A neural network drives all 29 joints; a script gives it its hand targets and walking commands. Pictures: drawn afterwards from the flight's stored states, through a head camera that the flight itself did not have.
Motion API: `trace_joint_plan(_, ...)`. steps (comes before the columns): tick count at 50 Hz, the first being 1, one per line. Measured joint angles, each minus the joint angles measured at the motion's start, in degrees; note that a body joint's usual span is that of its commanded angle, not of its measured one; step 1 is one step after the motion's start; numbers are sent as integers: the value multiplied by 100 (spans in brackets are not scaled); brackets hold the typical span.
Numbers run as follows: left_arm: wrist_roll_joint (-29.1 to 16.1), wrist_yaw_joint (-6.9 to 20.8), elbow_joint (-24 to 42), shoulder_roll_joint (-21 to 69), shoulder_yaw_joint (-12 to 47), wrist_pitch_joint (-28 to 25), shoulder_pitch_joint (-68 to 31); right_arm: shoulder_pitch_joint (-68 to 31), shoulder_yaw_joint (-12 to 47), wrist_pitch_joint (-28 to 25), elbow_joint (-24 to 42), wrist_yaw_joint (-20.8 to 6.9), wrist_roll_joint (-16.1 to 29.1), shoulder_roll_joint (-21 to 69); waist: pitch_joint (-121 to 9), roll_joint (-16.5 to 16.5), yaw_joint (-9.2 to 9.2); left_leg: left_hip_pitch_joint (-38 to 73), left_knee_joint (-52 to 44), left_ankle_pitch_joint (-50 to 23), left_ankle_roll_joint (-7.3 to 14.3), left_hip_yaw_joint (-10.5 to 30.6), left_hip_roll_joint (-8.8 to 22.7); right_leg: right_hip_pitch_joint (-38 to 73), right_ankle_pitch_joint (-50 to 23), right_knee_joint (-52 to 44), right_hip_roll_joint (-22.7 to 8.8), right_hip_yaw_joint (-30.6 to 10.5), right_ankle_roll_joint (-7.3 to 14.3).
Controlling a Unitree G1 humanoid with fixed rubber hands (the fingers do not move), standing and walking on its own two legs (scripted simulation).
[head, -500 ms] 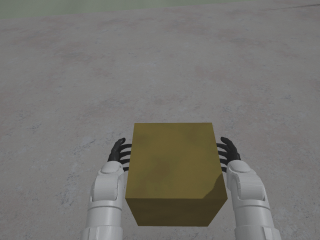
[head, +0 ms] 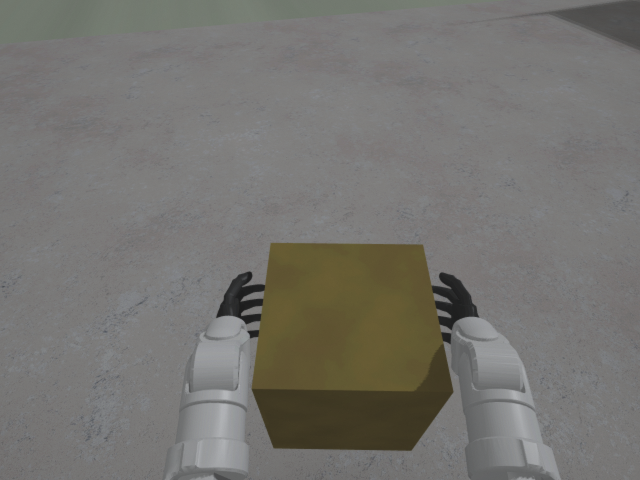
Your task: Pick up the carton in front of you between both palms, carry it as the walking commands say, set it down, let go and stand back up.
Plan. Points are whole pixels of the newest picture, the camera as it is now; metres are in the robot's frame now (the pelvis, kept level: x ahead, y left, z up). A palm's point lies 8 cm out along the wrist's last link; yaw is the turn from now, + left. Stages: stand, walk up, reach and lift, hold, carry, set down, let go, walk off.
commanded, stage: hold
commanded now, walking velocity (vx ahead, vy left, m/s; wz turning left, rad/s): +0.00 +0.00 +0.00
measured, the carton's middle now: (344, 351) +0.30 +0.00 -0.04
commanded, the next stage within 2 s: set down in 0.34 s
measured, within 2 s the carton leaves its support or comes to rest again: neither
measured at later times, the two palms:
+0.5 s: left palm (227, 313) +0.31 +0.16 +0.04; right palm (452, 314) +0.31 -0.14 +0.04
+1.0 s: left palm (243, 357) +0.35 +0.17 -0.16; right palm (412, 351) +0.36 -0.13 -0.15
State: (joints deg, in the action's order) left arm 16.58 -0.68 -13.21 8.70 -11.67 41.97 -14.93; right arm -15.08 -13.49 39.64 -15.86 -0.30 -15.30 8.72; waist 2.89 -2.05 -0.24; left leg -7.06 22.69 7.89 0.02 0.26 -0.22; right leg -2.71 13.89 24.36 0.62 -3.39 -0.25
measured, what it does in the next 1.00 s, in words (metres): lowers itself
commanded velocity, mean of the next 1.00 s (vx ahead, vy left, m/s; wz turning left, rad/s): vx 0.00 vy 0.00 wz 0.00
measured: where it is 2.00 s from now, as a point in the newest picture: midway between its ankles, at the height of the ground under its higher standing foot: outside the picture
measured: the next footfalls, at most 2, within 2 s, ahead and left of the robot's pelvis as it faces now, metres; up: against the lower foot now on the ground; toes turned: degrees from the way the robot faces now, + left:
none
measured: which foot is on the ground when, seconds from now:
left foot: down 0.00-1.00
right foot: down 0.00-1.00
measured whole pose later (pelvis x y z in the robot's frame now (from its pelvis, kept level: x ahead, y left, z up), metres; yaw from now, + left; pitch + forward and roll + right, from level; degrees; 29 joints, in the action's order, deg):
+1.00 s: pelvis -0.02 -0.01 -0.07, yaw +0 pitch +27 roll -1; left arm 15.0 1.0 -28.5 5.8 -23.2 10.3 -32.8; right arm -32.8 -20.6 8.7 -30.8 4.0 -12.2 8.6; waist 1.0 -2.4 -2.6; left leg -63.9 51.2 14.4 -2.0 5.1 -1.1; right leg -59.7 21.1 53.8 4.7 -4.1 -0.3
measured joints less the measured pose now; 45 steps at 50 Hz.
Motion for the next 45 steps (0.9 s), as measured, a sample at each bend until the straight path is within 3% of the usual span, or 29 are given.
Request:
trace_joint_plan(21,35,16,-179,29,-148,-14,-124,-149,-116,13,-181,-43,-141,37,-138,-5,-20,55,-96,51,89,20,-125,54,5,-147,-29,-233,-76)
trace_joint_plan(26,196,97,-559,115,-523,-193,-442,-456,-446,-144,-541,-79,-303,124,-93,-16,-61,-62,21,110,64,47,-119,-89,88,23,2,-241,-52)
trace_joint_plan(32,582,315,-1280,163,-1277,-761,-1134,-1117,-1181,-719,-1213,-119,-739,331,88,-37,-147,-683,531,293,14,99,-92,-727,302,590,80,-219,-9)
trace_joint_plan(37,792,445,-1610,99,-1560,-1521,-1533,-1503,-1470,-1471,-1500,-99,-975,383,276,-34,-219,-1746,1057,377,-50,196,-66,-1778,416,1137,165,-154,15)
trace_joint_plan(45,311,312,-1681,-147,-1376,-2864,-1671,-1657,-1074,-2757,-1589,242,-308,197,271,-2,-220,-4150,2057,473,-138,390,-52,-4157,548,2145,304,-36,34)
